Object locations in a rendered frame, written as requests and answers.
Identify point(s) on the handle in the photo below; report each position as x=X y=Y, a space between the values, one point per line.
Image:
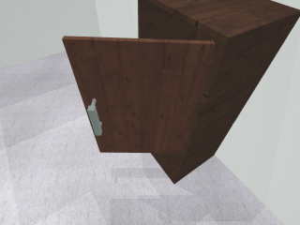
x=93 y=115

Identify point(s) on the cupboard door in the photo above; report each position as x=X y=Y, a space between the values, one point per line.
x=145 y=89

